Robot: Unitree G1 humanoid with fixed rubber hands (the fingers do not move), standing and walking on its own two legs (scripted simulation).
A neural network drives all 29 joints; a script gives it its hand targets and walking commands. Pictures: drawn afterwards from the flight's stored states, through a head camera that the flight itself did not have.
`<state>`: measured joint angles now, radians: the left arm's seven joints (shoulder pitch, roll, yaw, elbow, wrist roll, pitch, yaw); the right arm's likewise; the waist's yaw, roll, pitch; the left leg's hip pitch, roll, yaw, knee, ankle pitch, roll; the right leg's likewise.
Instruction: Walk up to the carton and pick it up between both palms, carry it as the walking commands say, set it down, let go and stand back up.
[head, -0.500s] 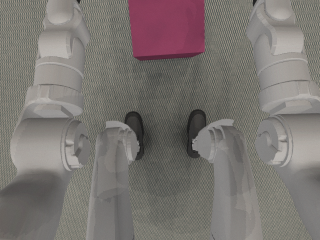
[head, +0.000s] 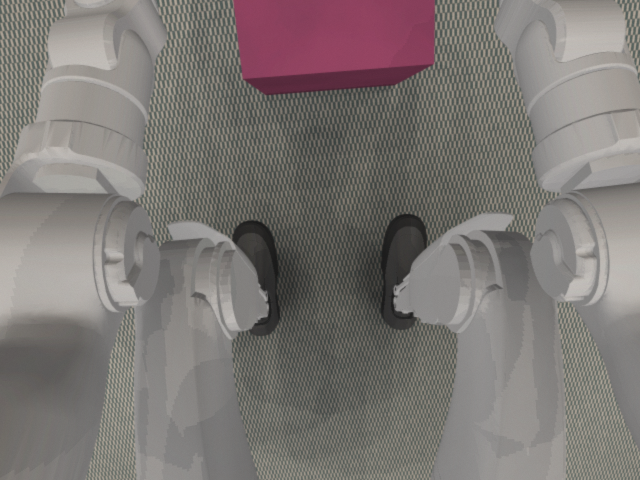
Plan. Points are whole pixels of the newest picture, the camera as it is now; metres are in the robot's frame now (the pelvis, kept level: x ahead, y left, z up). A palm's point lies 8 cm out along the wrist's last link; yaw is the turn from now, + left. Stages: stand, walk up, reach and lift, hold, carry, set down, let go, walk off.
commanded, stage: reach and lift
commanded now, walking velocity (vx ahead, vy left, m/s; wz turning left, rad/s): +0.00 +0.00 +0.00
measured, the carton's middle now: out of the picture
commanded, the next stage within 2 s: none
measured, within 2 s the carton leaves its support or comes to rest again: neither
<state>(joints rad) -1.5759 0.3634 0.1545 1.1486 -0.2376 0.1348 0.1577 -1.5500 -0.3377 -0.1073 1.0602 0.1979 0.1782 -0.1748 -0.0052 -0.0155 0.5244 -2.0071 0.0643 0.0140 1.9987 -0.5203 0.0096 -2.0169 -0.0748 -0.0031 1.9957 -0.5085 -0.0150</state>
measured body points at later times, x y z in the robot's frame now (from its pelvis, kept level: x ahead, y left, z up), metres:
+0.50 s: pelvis +0.01 +0.00 -0.06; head +0.40 +0.00 +0.16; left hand +0.57 +0.17 -0.27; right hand +0.58 -0.17 -0.26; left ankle +0.13 +0.12 -0.40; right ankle +0.14 -0.13 -0.40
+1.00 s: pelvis +0.01 +0.00 -0.06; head +0.40 +0.00 +0.16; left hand +0.58 +0.17 -0.27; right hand +0.58 -0.16 -0.26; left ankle +0.13 +0.12 -0.40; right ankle +0.14 -0.13 -0.40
